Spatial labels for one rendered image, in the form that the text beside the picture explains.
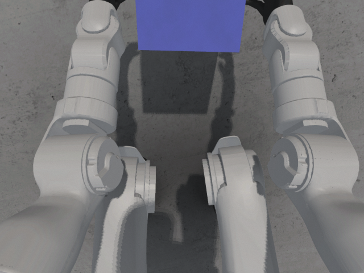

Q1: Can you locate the right robot shin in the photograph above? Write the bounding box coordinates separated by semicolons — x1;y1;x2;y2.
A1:
211;136;265;191

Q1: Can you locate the right robot thigh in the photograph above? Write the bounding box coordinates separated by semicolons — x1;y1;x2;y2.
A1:
202;145;279;273

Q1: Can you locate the carton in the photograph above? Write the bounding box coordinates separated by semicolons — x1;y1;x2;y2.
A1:
135;0;246;52

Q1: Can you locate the left robot forearm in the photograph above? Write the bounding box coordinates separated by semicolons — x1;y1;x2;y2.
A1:
33;0;126;171

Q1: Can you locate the right robot upper arm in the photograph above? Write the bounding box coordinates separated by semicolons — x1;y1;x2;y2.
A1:
267;133;364;273

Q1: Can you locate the right robot forearm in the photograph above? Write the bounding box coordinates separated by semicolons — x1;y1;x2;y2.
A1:
262;5;352;145

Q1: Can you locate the robot right hand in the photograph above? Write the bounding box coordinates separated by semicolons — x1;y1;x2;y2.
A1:
245;0;293;25

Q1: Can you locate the left robot upper arm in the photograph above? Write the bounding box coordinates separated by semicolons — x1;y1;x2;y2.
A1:
0;133;124;273

